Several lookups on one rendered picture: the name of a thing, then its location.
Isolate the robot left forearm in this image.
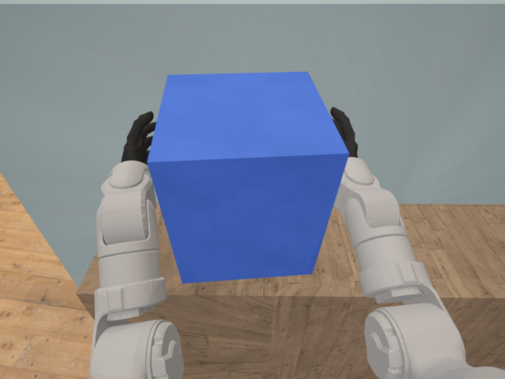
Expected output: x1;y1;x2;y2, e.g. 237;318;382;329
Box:
89;160;167;379

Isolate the right robot upper arm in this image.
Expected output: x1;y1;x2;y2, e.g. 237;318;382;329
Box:
365;302;505;379

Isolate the left robot upper arm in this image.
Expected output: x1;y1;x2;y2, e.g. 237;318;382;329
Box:
91;319;185;379

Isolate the pedestal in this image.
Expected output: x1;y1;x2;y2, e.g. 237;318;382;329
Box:
76;202;505;379

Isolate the right robot hand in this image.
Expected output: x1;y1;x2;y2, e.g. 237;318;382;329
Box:
331;107;358;158

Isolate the left robot hand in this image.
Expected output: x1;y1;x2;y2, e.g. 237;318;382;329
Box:
122;111;156;165

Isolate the robot right forearm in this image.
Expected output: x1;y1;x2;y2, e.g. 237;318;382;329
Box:
333;157;466;358

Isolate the carton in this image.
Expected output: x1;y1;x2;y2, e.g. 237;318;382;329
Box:
147;72;349;283

